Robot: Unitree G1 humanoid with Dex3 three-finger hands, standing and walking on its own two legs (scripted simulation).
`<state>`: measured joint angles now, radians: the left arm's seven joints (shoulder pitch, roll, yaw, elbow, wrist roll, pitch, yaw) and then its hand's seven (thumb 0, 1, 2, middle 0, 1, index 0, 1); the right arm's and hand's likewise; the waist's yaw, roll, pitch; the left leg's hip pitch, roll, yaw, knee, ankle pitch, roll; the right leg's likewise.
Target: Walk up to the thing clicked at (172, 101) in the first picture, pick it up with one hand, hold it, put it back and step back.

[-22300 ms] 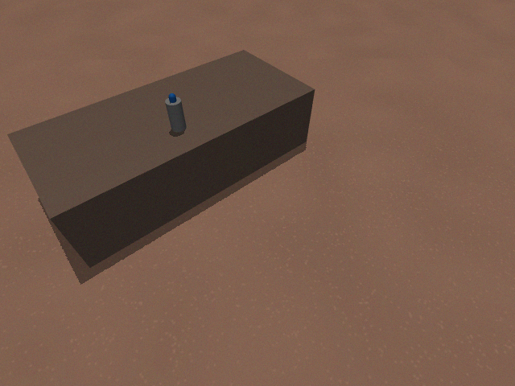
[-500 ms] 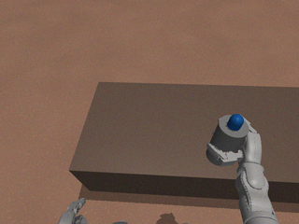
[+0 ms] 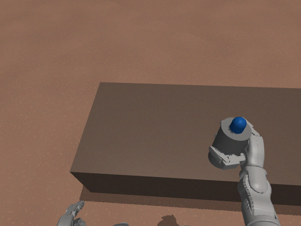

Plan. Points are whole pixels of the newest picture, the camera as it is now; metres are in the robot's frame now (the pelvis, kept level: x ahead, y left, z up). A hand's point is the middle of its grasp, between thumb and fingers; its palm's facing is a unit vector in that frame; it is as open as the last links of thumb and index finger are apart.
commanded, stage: hold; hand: right
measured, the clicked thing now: (229, 141) +0.33 -0.18 +0.05
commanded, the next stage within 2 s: crouch in 1.08 s
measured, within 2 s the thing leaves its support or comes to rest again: neither
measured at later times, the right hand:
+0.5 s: hand (225, 145) +0.32 -0.17 +0.04, palm faces +0.18 +0.98 -0.01, open 9.7 cm
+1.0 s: hand (223, 145) +0.32 -0.17 +0.03, palm faces +0.18 +0.98 -0.01, open 9.7 cm
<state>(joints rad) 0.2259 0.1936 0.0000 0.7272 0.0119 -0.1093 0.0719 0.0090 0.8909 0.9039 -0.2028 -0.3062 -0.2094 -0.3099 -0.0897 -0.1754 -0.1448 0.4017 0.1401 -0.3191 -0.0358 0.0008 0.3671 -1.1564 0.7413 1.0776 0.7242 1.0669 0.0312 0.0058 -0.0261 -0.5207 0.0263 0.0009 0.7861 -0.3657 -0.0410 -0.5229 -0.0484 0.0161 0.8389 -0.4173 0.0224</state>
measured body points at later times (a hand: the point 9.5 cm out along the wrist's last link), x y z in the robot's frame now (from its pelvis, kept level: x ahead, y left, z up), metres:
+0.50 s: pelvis -0.01 +0.00 +0.00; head +0.03 -0.01 +0.45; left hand +0.11 +0.24 -0.11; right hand +0.31 -0.22 +0.04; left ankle +0.02 +0.15 -0.70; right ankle +0.01 -0.13 -0.70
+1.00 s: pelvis -0.01 +0.00 +0.00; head +0.03 -0.01 +0.45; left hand +0.12 +0.24 -0.11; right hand +0.31 -0.22 +0.04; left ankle +0.02 +0.15 -0.70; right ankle +0.01 -0.13 -0.70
